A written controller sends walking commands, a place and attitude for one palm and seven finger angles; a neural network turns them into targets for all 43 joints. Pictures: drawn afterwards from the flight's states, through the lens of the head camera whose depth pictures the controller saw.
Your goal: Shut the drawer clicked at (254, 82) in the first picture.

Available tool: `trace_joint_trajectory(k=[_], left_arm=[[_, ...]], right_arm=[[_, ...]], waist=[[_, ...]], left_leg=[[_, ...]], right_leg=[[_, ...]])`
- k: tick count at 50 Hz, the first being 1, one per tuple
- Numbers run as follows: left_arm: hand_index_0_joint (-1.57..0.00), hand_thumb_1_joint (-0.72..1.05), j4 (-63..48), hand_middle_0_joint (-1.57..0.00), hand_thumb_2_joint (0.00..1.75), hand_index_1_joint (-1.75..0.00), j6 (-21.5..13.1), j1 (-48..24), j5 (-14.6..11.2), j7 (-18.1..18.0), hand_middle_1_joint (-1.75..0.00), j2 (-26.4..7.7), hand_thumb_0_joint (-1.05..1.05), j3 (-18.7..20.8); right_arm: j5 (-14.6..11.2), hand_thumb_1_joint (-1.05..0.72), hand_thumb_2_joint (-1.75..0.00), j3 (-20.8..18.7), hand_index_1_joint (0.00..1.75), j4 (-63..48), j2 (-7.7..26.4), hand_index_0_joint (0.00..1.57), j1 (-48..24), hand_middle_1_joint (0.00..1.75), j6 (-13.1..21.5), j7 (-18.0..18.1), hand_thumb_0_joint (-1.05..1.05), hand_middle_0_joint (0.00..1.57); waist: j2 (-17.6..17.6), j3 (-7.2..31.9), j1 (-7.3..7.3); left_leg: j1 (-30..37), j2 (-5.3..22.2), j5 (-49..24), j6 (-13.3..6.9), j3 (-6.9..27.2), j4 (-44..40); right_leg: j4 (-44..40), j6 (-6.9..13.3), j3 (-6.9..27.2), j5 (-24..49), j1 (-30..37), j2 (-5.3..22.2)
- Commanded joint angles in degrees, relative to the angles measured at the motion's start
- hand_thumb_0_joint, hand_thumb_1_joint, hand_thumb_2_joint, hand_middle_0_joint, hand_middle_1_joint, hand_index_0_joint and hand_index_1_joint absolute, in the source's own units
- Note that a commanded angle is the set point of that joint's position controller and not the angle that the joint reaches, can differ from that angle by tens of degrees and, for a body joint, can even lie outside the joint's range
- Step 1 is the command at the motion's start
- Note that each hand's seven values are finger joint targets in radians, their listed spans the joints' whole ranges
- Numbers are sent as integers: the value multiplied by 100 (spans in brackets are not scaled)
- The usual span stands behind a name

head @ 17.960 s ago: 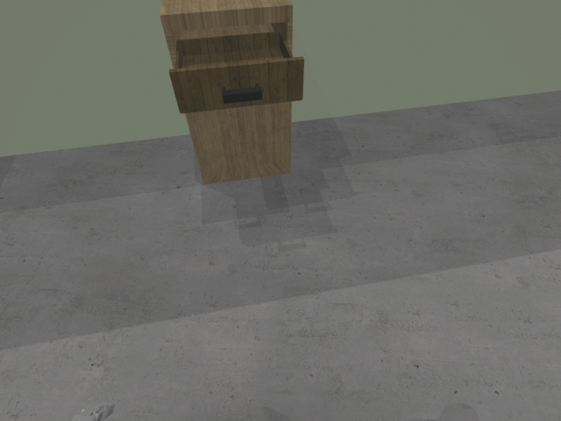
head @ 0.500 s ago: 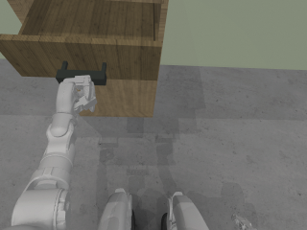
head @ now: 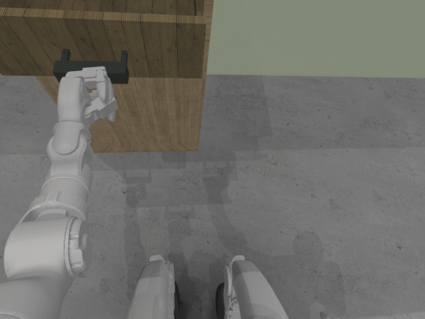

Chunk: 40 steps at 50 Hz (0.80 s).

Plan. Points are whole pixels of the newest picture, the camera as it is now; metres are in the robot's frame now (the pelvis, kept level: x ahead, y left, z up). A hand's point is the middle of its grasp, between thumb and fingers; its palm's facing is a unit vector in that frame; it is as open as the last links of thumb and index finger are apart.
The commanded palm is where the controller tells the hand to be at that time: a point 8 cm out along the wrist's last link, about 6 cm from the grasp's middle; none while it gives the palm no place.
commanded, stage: push the drawer shut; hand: left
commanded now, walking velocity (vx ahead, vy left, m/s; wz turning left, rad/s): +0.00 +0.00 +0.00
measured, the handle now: (94, 63) +0.58 +0.20 +0.05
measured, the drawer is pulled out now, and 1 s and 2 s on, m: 0.12 0.00 0.00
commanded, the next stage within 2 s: pull the fist back off the drawer in 1.14 s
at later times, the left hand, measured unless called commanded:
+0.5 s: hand (118, 70) +0.57 +0.15 +0.04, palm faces +0.01 -1.00 -0.04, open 3.2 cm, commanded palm +0.57 +0.18 +0.05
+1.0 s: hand (117, 50) +0.62 +0.16 +0.04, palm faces +0.00 -1.00 -0.04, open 3.2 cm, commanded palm +0.63 +0.16 +0.05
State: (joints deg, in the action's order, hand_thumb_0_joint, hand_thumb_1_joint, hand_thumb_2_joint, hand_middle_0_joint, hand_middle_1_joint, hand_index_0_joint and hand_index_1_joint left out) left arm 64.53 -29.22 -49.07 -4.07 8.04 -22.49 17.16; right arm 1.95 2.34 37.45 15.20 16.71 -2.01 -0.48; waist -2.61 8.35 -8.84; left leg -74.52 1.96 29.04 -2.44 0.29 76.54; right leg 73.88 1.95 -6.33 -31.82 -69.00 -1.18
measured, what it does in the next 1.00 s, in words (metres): stands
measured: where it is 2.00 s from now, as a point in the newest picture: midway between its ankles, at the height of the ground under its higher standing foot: outside the picture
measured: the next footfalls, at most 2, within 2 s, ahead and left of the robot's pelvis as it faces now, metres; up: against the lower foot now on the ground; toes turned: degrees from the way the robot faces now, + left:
none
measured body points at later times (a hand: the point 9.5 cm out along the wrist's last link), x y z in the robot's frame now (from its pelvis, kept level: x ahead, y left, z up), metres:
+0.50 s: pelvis +0.00 +0.00 -0.01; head +0.19 +0.02 +0.40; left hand +0.56 +0.21 +0.05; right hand -0.02 -0.26 -0.12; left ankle +0.05 +0.09 -0.61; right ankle +0.03 -0.11 -0.61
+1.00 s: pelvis +0.00 +0.00 -0.02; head +0.22 +0.03 +0.37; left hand +0.61 +0.21 +0.05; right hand -0.05 -0.25 -0.11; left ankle +0.05 +0.09 -0.61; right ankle +0.03 -0.11 -0.61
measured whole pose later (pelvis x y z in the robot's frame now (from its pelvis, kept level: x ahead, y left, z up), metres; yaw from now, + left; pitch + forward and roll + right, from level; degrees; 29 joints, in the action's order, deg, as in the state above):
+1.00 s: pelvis +0.00 +0.00 -0.02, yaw -3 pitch +34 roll -8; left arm 74.7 -18.7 -74.1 3.7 8.7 -39.2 22.4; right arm 4.3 5.5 36.3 14.8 21.9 -3.2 -2.1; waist -3.7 6.2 -16.7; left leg -86.5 3.6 30.3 -2.3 2.5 81.8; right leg 76.7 2.2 -8.2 -31.8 -79.7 -3.0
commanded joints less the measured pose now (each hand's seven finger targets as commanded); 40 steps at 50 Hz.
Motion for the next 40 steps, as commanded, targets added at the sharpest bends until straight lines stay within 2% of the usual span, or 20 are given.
trace_joint_trajectory(k=[1, 2, 7, 8, 9, 10, 16, 18, 19, 20, 21, 22, 24, 26, 29, 32, 33, 36, 37, 40], left_arm=[[-140, 90, -1267, -140, 90, -160, -276, -3287, -5, -48, -160, -1268, 0, 152], [-140, 90, -1204, -140, 90, -160, -255, -3399, -2, -33, -160, -1233, 0, 121], [-140, 90, -1065, -140, 90, -160, -151, -3680, 57, -36, -160, -1612, 0, 336], [-140, 90, -937, -140, 90, -160, -103, -3693, 85, -23, -160, -1525, 0, 250], [-140, 90, -891, -140, 90, -160, -73, -3742, 101, -38, -160, -1722, 0, 391], [-140, 90, -871, -140, 90, -160, -46, -3885, 130, -31, -160, -1678, 0, 295], [-140, 90, -804, -140, 90, -160, 80, -4290, 238, -59, -160, -1888, 0, 377], [-140, 90, -871, -140, 90, -160, 101, -4516, 265, -64, -160, -1923, 0, 356], [-140, 90, -813, -140, 90, -160, 124, -4398, 296, -70, -160, -2063, 0, 486], [-140, 90, -907, -140, 90, -160, 134, -4449, 308, -65, -160, -2035, 0, 428], [-140, 90, -818, -140, 90, -160, 183, -4385, 316, -59, -160, -1950, 0, 400], [-140, 90, -806, -140, 90, -160, 197, -4518, 310, -50, -160, -1974, 0, 390], [-140, 90, -796, -140, 90, -160, 247, -4504, 338, -55, -160, -2455, 0, 729], [-140, 90, -750, -140, 90, -160, 311, -4578, 380, -24, -160, -2277, 0, 545], [-140, 90, -572, -140, 90, -160, 386, -4800, 406, -40, -160, -2429, 0, 594], [-140, 90, -716, -140, 90, -160, 372, -5073, 432, -48, -160, -2570, 0, 661], [-140, 90, -599, -140, 90, -160, 401, -5022, 451, -35, -160, -2599, 0, 669], [-140, 90, -533, -140, 90, -160, 469, -5148, 491, -28, -160, -2635, 0, 633], [-140, 90, -605, -140, 90, -160, 460, -5305, 503, -24, -160, -2605, 0, 590], [-140, 90, -550, -140, 90, -160, 540, -5454, 544, -41, -160, -2680, 0, 601]], right_arm=[[-1, -90, -90, -364, 30, -320, 1031, 20, 979, 30, 28, 46, 0, 20], [4, -90, -90, -365, 30, -316, 1028, 20, 1013, 30, 29, 38, 0, 20], [30, -90, -90, -328, 30, -297, 1075, 20, 1144, 30, -16, 19, 0, 20], [21, -90, -90, -318, 30, -296, 1060, 20, 1163, 30, -31, 8, 0, 20], [30, -90, -90, -315, 30, -290, 1092, 20, 1196, 30, -41, 13, 0, 20], [27, -90, -90, -297, 30, -286, 1080, 20, 1211, 30, -47, 12, 0, 20], [85, -90, -90, -289, 30, -234, 1116, 20, 1419, 30, -68, -12, 0, 20], [104, -90, -90, -282, 30, -211, 1134, 20, 1462, 30, -72, -22, 0, 20], [109, -90, -90, -290, 30, -212, 1141, 20, 1529, 30, -89, -29, 0, 20], [119, -90, -90, -282, 30, -229, 1136, 20, 1529, 30, -103, -40, 0, 20], [114, -90, -90, -283, 30, -230, 1110, 20, 1540, 30, -115, -57, 0, 20], [119, -90, -90, -274, 30, -210, 1119, 20, 1576, 30, -112, -66, 0, 20], [119, -90, -90, -250, 30, -226, 1151, 20, 1626, 30, -142, -53, 0, 20], [112, -90, -90, -242, 30, -220, 1119, 20, 1631, 30, -159, -58, 0, 20], [119, -90, -90, -208, 30, -198, 1144, 20, 1689, 30, -152, -55, 0, 20], [152, -90, -90, -198, 30, -184, 1148, 20, 1762, 30, -122, -58, 0, 20], [150, -90, -90, -190, 30, -174, 1155, 20, 1780, 30, -130, -61, 0, 20], [160, -90, -90, -174, 30, -168, 1164, 20, 1821, 30, -147, -74, 0, 20], [175, -90, -90, -166, 30, -149, 1155, 20, 1842, 30, -134, -79, 0, 20], [187, -90, -90, -158, 30, -123, 1175, 20, 1894, 30, -148, -90, 0, 20]], waist=[[-654, 3092, -451], [-671, 3059, -509], [-800, 3053, -539], [-751, 2980, -584], [-699, 2958, -592], [-769, 2897, -639], [-923, 3120, -741], [-1099, 3191, -806], [-1101, 3291, -732], [-1212, 3410, -739], [-1158, 3385, -739], [-1180, 3343, -807], [-1085, 3399, -725], [-1101, 3328, -811], [-1136, 3105, -896], [-1266, 3363, -947], [-1305, 3341, -925], [-1318, 3283, -996], [-1477, 3323, -1033], [-1543, 3313, -1072]], left_leg=[[2816, -44, -1304, 21, 573, -802], [2841, -36, -1343, 11, 602, -781], [2706, -18, -1352, -6, 612, -706], [2617, -21, -1310, -10, 582, -697], [2510, -4, -1247, -19, 582, -662], [2457, -11, -1226, -22, 579, -662], [2526, 25, -1426, -33, 641, -540], [2678, 52, -1527, -28, 691, -514], [2748, 52, -1642, -17, 698, -518], [2815, 56, -1754, -14, 701, -509], [2751, 47, -1760, -18, 674, -492], [2782, 57, -1814, -31, 696, -473], [2530, 59, -1783, -40, 637, -436], [2489, 71, -1739, -46, 637, -434], [2317, 78, -1600, -63, 637, -392], [2445, 87, -1808, -73, 680, -333], [2436, 84, -1862, -56, 673, -323], [2406, 103, -1836, -60, 701, -302], [2552, 113, -1930, -58, 737, -297], [2597, 124, -1967, -45, 778, -265]], right_leg=[[-1076, -30, 465, 991, 553, -164], [-1046, -24, 444, 1011, 448, -171], [-1004, -16, 452, 998, 403, -196], [-1048, -30, 465, 982, 421, -206], [-1047, -34, 479, 944, 428, -208], [-1042, -34, 478, 927, 391, -204], [-953, -32, 445, 1041, 240, -218], [-910, -27, 412, 1077, 60, -221], [-897, -15, 394, 1133, 122, -228], [-892, -12, 407, 1211, 157, -231], [-912, -15, 407, 1232, 198, -237], [-889, -15, 395, 1273, 129, -248], [-907, -27, 439, 1305, 398, -256], [-925, -31, 433, 1286, 340, -262], [-931, -38, 437, 1171, 196, -274], [-860, -31, 423, 1311, 183, -277], [-861, -22, 414, 1337, 180, -282], [-853, -28, 389, 1299, 85, -292], [-809, -17, 359, 1333, -48, -289], [-795, -16, 326, 1329, -160, -293]])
